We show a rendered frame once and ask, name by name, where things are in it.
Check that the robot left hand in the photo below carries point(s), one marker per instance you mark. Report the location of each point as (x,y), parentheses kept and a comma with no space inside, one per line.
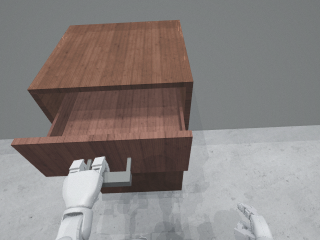
(81,187)

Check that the robot right hand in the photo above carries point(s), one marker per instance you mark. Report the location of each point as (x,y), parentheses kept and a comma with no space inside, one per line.
(257,228)

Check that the handle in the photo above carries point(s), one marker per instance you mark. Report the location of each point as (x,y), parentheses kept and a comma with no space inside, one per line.
(115,179)

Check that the robot left forearm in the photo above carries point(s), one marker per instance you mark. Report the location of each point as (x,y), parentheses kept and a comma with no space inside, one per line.
(76,224)

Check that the cabinet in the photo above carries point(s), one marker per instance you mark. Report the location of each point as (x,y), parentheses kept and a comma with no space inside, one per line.
(113,57)

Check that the drawer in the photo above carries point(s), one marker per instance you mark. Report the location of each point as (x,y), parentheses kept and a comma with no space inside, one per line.
(146,125)

